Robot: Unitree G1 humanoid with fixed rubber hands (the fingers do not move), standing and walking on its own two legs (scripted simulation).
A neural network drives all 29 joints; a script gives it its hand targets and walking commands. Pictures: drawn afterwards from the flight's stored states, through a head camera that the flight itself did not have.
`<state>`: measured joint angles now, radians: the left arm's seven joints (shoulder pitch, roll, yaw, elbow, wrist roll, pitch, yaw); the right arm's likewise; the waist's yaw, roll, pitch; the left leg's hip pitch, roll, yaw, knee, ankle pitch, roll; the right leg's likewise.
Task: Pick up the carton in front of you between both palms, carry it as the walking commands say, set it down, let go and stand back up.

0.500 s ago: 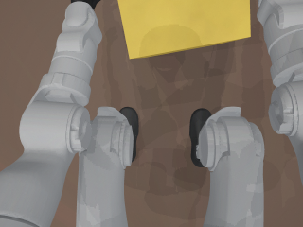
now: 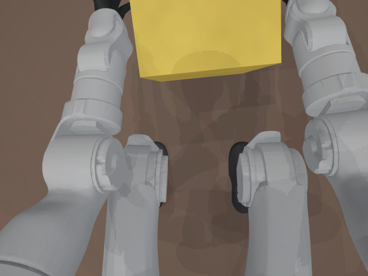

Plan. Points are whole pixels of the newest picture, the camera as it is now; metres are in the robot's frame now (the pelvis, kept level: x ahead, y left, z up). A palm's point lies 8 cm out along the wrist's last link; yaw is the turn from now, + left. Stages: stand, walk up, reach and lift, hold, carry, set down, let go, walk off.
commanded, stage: reach and lift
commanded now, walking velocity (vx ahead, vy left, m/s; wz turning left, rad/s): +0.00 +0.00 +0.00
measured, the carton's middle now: (200, 21) +0.52 -0.03 -0.22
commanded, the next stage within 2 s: none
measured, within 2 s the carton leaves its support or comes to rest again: neither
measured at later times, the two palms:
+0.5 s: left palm out of the picture +0.49 +0.12 +0.05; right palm out of the picture +0.49 -0.19 +0.04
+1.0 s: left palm out of the picture +0.46 +0.12 +0.20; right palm out of the picture +0.44 -0.18 +0.19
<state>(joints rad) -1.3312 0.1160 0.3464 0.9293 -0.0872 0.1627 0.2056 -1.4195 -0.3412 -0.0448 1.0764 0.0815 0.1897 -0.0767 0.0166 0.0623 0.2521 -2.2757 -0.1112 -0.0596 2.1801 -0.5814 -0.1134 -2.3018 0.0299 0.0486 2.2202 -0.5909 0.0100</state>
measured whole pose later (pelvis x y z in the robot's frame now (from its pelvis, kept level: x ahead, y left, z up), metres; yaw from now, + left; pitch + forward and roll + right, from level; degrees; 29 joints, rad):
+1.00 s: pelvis +0.03 +0.01 +0.24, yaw -5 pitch +34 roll +1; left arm -0.70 -0.12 0.44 0.61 0.16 0.31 0.10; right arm -0.75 0.01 -0.34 0.69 -0.18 0.35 -0.03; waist 0.01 0.02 -0.23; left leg -1.51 -0.11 -0.11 1.40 -0.49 -0.06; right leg -1.53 0.09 0.11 1.41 -0.48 0.04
